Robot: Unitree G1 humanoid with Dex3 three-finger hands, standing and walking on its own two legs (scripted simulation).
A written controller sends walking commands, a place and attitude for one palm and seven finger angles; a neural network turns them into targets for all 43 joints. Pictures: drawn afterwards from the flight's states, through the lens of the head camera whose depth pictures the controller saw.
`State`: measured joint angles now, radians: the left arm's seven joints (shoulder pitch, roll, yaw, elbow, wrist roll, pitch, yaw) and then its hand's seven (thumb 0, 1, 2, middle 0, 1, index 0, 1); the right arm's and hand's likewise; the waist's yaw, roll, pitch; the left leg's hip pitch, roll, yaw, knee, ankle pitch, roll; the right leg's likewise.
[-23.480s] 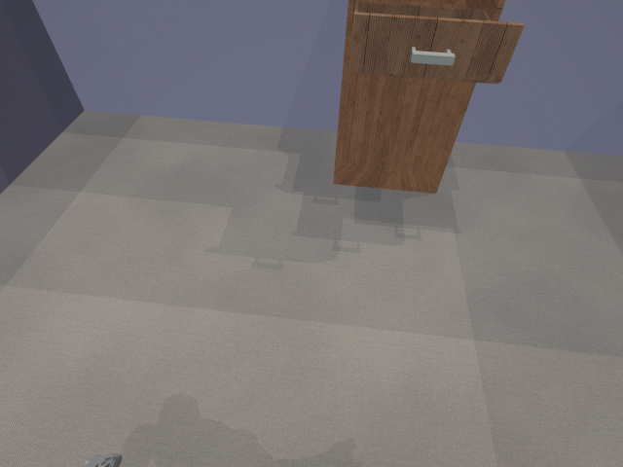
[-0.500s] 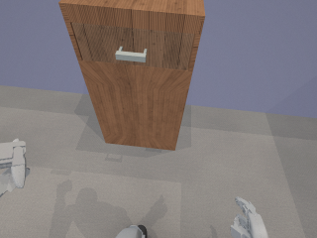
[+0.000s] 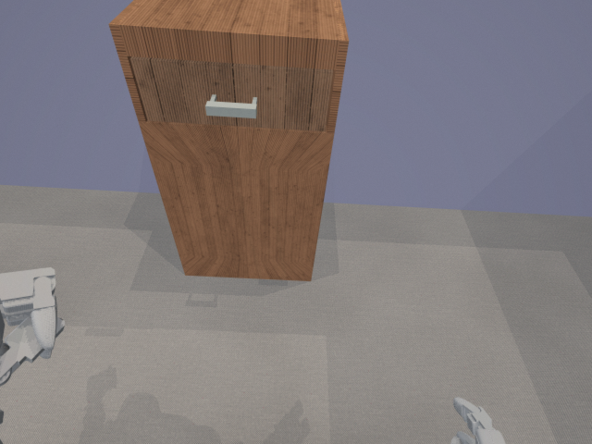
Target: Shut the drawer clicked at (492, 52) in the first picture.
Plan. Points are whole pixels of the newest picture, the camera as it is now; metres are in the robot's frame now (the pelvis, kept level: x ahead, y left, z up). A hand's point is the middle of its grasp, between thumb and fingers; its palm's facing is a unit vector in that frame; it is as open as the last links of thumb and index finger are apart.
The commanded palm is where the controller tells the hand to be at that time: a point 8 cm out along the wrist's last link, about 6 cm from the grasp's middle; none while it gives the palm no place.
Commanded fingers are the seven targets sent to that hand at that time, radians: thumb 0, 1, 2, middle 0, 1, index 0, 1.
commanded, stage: stop stepping back and stand still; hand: left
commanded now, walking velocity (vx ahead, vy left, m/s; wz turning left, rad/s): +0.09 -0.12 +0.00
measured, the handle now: (233, 104) +0.83 +0.20 +0.03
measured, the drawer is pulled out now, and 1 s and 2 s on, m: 0.00 0.00 0.00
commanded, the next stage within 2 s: let the arm hang, fingers relaxed in 0.50 s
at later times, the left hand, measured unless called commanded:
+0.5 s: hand (26, 357) +0.16 +0.25 +0.17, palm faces +0.42 -0.81 -0.42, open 3.2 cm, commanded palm +0.11 +0.28 +0.18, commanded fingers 0.00 0.90 0.90 -1.40 -1.60 -1.40 -1.60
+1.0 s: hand out of the picture -0.01 +0.20 -0.18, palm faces +0.08 -0.98 -0.21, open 3.6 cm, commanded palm none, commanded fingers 0.00 0.90 0.90 -0.56 -0.69 -0.56 -0.69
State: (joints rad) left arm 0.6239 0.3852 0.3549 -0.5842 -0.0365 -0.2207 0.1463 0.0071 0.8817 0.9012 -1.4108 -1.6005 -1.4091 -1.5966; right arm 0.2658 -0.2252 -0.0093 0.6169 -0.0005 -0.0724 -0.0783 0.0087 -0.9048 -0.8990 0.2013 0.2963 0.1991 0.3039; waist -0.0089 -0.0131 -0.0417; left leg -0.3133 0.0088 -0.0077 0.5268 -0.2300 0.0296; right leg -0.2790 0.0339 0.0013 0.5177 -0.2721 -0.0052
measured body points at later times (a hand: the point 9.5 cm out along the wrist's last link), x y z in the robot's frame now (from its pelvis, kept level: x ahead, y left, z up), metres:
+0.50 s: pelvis -0.02 +0.00 +0.00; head -0.04 +0.01 +0.45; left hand +0.13 +0.29 +0.19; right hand +0.13 -0.24 -0.08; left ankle +0.01 +0.11 -0.73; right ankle -0.02 -0.11 -0.73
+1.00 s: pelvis -0.01 +0.00 +0.00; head +0.01 +0.03 +0.45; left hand -0.01 +0.25 -0.16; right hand +0.02 -0.24 -0.14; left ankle +0.01 +0.11 -0.73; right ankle -0.02 -0.11 -0.73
